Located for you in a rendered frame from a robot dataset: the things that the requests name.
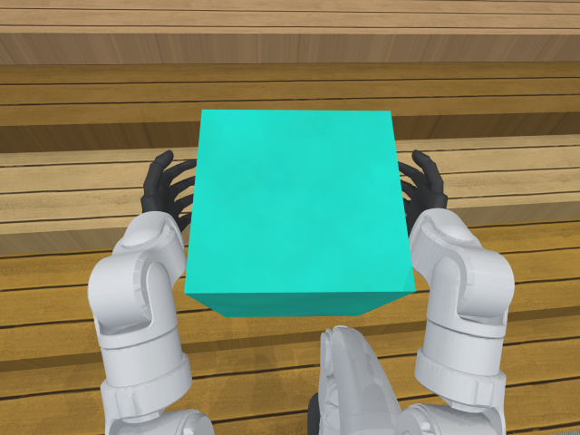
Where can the robot right upper arm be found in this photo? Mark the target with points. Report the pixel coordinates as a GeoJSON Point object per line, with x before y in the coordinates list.
{"type": "Point", "coordinates": [431, 419]}

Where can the robot left hand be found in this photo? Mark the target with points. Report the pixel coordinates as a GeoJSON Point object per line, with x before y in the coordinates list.
{"type": "Point", "coordinates": [159, 196]}

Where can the robot right thigh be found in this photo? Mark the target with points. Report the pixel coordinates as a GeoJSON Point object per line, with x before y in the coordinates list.
{"type": "Point", "coordinates": [367, 403]}

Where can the robot right hand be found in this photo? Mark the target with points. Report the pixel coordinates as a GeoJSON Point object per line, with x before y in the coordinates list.
{"type": "Point", "coordinates": [429, 192]}

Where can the robot left upper arm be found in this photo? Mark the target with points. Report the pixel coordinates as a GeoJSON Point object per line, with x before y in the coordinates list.
{"type": "Point", "coordinates": [185, 422]}

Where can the right robot forearm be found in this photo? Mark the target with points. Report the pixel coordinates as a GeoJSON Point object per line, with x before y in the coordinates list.
{"type": "Point", "coordinates": [471, 289]}

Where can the left robot forearm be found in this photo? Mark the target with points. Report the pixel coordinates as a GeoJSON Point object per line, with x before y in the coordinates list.
{"type": "Point", "coordinates": [130, 295]}

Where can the right robot shin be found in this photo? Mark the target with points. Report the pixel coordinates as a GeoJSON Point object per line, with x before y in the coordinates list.
{"type": "Point", "coordinates": [328, 404]}

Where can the carton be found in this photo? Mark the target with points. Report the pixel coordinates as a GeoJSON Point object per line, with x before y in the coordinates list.
{"type": "Point", "coordinates": [297, 213]}

